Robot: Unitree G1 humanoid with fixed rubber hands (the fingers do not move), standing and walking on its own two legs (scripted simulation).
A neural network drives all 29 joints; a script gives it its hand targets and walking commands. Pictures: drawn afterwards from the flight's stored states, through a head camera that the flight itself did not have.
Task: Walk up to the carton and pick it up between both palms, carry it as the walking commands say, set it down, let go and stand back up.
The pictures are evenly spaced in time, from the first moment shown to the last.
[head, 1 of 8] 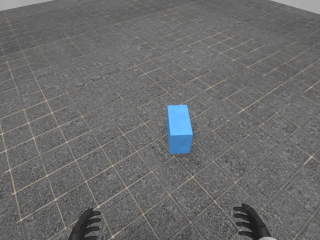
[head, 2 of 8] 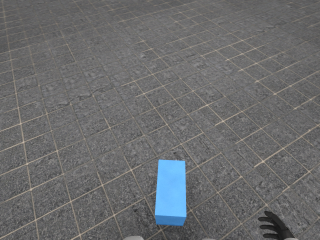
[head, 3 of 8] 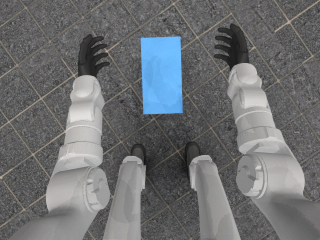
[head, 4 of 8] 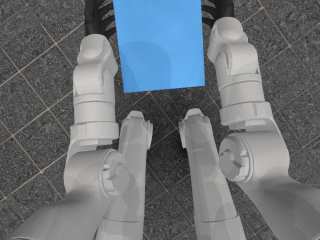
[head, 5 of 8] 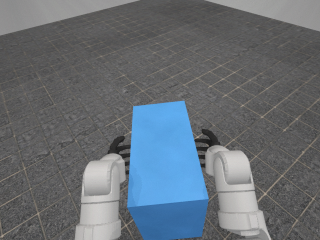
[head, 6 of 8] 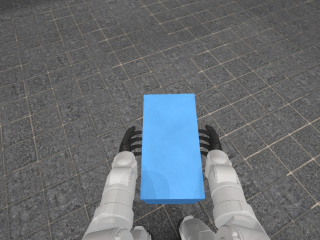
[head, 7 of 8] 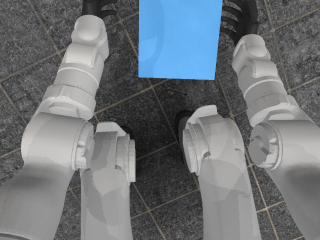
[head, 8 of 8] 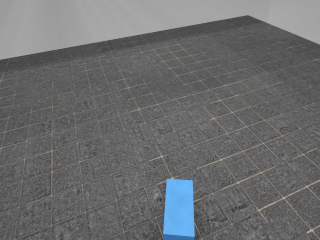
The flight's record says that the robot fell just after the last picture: no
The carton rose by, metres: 0.68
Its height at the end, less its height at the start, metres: +0.00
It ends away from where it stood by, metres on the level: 1.36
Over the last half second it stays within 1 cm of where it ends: yes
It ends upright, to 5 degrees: yes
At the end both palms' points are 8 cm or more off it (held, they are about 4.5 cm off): yes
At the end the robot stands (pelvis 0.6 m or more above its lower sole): yes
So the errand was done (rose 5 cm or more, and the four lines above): yes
